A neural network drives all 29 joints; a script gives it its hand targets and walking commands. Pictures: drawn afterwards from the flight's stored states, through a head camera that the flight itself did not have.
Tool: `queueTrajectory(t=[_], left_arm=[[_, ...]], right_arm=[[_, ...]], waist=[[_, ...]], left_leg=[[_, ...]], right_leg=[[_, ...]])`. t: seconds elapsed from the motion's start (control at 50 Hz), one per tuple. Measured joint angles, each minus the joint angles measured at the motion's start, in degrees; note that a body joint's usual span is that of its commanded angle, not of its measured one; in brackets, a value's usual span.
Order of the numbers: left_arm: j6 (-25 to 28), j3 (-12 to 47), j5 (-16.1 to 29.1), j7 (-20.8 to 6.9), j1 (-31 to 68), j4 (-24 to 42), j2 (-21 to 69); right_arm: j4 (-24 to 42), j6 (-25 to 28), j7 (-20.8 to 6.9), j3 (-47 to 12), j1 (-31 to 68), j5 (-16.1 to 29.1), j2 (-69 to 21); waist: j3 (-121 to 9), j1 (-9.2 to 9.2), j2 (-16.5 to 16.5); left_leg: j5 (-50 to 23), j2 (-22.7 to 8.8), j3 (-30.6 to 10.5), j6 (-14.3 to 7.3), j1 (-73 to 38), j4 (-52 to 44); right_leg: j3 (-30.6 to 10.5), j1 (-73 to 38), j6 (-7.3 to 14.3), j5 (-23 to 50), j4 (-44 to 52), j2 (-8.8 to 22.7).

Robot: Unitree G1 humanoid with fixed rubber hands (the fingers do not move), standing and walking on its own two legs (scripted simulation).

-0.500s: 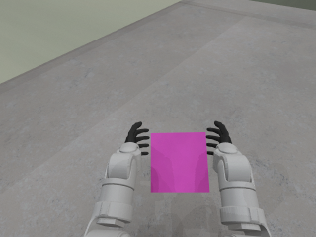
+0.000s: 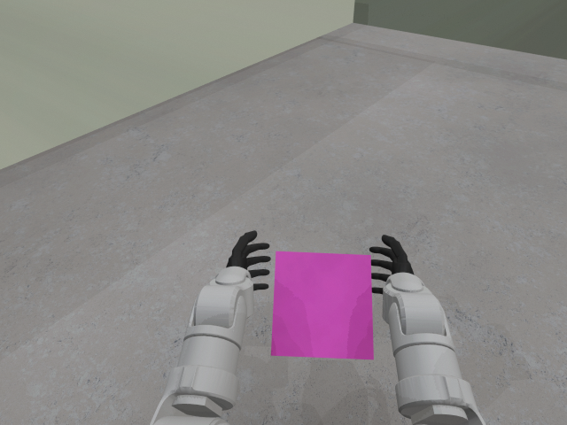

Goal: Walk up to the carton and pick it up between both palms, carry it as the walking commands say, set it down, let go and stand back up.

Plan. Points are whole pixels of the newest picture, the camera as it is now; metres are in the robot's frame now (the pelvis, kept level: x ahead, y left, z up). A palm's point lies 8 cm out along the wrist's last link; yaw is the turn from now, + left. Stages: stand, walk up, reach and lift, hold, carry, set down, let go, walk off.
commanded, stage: hold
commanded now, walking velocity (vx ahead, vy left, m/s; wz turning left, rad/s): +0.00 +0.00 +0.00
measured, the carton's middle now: (314, 304) +0.35 +0.00 -0.07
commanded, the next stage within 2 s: set down in 0.62 s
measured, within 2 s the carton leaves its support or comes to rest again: neither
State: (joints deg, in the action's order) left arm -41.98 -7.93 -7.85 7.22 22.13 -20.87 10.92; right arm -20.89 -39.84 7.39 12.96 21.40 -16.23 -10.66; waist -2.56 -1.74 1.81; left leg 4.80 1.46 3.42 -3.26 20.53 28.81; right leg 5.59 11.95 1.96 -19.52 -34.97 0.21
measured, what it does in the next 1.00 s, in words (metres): stands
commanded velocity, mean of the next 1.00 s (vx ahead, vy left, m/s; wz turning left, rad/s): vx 0.00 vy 0.00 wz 0.00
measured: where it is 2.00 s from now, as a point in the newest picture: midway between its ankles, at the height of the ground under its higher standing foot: outside the picture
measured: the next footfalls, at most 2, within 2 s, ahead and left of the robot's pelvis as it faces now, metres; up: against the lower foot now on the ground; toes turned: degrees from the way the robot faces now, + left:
none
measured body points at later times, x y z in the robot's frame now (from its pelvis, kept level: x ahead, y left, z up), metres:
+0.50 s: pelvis -0.01 +0.00 +0.00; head -0.06 +0.01 +0.45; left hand +0.32 +0.10 +0.06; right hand +0.31 -0.14 +0.04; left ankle +0.12 +0.08 -0.73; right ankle +0.00 -0.10 -0.73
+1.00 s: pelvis -0.01 +0.00 -0.01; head -0.03 +0.01 +0.44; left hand +0.32 +0.11 +0.00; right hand +0.30 -0.13 +0.00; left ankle +0.12 +0.08 -0.73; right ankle +0.00 -0.10 -0.73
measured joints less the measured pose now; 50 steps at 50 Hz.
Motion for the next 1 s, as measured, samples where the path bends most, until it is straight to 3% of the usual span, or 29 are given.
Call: queueTrajectory(t=[0.1,0.28,0.64,0.7,0.86,1.0], left_arm=[[0.12,-0.28,-0.67,0.1,2.12,-3.32,0.82],[1.14,-0.87,-1.66,0.99,3.39,-8.01,1.32],[1.16,-0.96,-2.22,1.65,2.96,-5.19,1.17],[3.19,-2.29,-4.67,1.64,2.33,-7.14,0.93],[8.18,-4.87,-5.45,1.29,2.03,-11.01,0.8],[15.25,-9.47,-7.71,0.6,3.71,-16.46,1.47]], right_arm=[[-1.77,1.02,-1.44,4.02,0.06,-0.05,-0.01],[-4.88,1.73,-1.47,6.16,0.15,-0.31,-0.02],[-5.11,2.62,-1.32,3.86,0.21,-0.31,-0.05],[-5.88,2.67,-1.4,1.57,0.2,-0.29,-0.08],[-10.64,7.82,-1.59,1.64,0.25,-0.54,-0.09],[-16.62,14.85,-1.43,5.44,2.03,-1.64,-0.76]], waist=[[0.04,0.01,-0.14],[0.13,0.0,-0.99],[0.28,0.0,-1.65],[0.44,0.0,-1.92],[2.43,0.0,-2.22],[6.03,0.0,-2.36]], left_leg=[[0.01,0.21,-0.16,0.0,-0.86,0.0],[0.03,0.4,-0.38,0.0,-1.47,-0.01],[0.07,0.41,-0.69,0.0,-1.52,-0.01],[0.26,0.45,-0.69,0.0,-2.07,0.0],[0.63,0.46,-0.65,0.0,-2.28,0.45],[2.26,0.52,-0.6,0.0,-2.12,3.37]], right_leg=[[-0.33,-0.76,0.0,0.22,0.01,-0.06],[-2.07,-0.77,0.0,0.67,0.01,-0.72],[-2.13,-0.79,0.0,0.73,0.01,-0.91],[-2.82,-1.08,0.0,0.73,0.01,-1.14],[-3.38,-1.08,0.0,0.56,-0.54,-1.34],[-3.74,-1.08,0.0,-0.79,-3.04,-1.37]])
